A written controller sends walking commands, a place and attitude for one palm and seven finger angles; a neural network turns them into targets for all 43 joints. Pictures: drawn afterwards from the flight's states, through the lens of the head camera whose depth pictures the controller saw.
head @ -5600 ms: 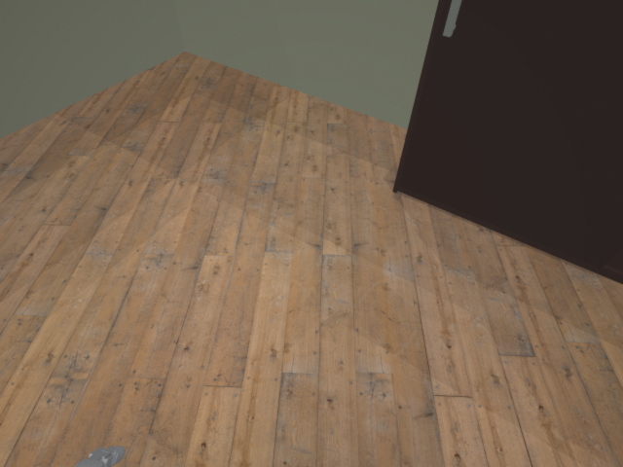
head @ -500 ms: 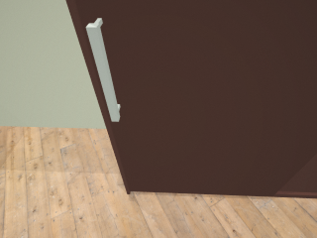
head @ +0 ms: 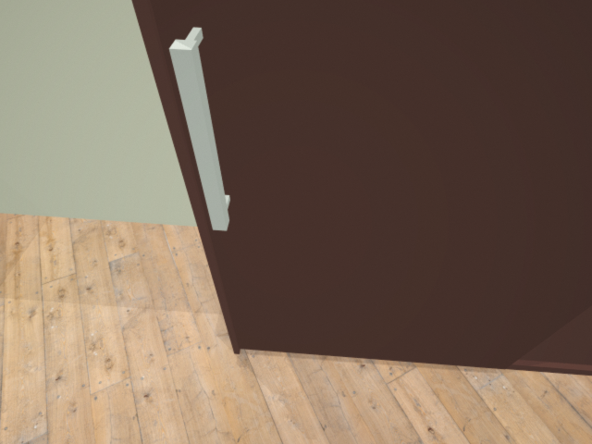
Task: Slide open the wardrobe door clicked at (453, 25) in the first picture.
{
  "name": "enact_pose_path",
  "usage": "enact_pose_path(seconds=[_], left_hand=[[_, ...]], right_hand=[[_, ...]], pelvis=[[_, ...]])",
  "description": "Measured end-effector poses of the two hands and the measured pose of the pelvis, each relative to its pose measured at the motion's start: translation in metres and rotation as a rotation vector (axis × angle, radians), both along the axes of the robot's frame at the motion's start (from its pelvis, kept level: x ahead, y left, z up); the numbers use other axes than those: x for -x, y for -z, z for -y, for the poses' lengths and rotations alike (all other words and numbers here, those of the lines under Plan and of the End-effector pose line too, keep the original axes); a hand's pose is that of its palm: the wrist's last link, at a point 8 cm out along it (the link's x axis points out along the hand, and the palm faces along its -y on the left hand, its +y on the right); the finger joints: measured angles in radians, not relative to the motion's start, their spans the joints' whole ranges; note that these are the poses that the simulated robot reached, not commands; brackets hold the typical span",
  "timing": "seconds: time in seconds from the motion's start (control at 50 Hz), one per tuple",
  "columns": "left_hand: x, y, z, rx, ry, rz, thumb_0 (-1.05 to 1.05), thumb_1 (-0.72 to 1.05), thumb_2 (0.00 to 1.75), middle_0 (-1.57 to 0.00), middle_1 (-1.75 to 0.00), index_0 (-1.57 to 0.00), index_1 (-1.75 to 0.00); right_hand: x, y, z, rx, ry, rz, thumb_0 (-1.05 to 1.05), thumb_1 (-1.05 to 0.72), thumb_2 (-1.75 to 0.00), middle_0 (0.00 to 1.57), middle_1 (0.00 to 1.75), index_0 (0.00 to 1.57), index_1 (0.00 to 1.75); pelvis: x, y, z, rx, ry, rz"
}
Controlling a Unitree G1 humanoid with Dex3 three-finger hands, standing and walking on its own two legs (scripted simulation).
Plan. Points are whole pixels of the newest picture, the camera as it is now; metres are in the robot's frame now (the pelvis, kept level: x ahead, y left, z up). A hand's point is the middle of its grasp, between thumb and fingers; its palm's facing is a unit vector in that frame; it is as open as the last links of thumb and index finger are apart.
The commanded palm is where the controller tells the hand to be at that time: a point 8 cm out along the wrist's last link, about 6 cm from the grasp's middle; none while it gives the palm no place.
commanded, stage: come to a stop and stand still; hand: left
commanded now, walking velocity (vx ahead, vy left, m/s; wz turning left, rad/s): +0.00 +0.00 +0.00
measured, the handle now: (210, 145) +0.48 +0.16 +0.15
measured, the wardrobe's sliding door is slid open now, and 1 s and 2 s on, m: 0.00 0.00 0.00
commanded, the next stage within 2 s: look again from close up in 0.78 s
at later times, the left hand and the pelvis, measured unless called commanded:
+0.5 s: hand out of the picture +0.08 +0.22 -0.16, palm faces -0.01 -0.96 -0.28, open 7.3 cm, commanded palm none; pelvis +0.03 +0.00 +0.01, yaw +0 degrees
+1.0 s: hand out of the picture +0.08 +0.20 -0.16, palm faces +0.00 -0.97 -0.25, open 7.3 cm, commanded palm none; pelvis +0.05 -0.01 +0.01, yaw +0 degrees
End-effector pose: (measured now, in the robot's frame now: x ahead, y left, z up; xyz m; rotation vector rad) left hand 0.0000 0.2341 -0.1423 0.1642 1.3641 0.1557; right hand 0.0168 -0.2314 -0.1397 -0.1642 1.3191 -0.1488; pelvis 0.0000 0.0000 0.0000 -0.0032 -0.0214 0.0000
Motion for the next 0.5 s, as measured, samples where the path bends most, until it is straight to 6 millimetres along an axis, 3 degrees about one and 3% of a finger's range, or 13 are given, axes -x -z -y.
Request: enact_pose_path(seconds=[0.12,0.24,0.36,0.5], left_hand=[[-0.015,-0.002,-0.009,-0.013,0.005,0.011,0.00,0.91,0.90,-0.20,-0.30,-0.21,-0.30],[-0.036,-0.007,-0.020,-0.037,0.014,0.038,0.00,0.91,0.90,-0.20,-0.30,-0.21,-0.30],[-0.055,-0.012,-0.030,-0.060,0.026,0.059,0.00,0.91,0.90,-0.20,-0.30,-0.20,-0.30],[-0.073,-0.017,-0.035,-0.078,0.039,0.071,0.00,0.91,0.90,-0.20,-0.30,-0.20,-0.30]], right_hand=[[-0.042,-0.006,0.008,0.026,-0.031,0.068,0.00,-0.90,-0.89,0.20,0.30,0.20,0.30],[-0.069,-0.011,0.014,0.045,-0.054,0.101,0.00,-0.90,-0.89,0.20,0.30,0.20,0.30],[-0.081,-0.013,0.020,0.055,-0.064,0.100,0.00,-0.90,-0.89,0.20,0.30,0.20,0.30],[-0.082,-0.012,0.024,0.057,-0.062,0.071,0.00,-0.90,-0.89,0.20,0.30,0.20,0.30]], pelvis=[[-0.009,-0.002,-0.002,-0.003,0.002,0.000],[-0.018,-0.003,-0.003,-0.007,0.001,-0.001],[-0.025,-0.004,-0.003,-0.010,-0.001,-0.005],[-0.033,-0.006,-0.002,-0.014,0.000,-0.009]])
